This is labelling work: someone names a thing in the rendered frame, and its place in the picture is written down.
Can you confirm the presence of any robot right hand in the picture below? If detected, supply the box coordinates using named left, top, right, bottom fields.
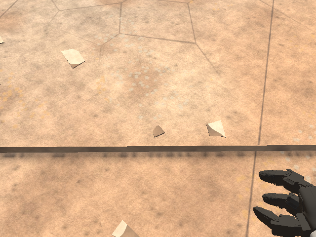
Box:
left=253, top=169, right=316, bottom=237

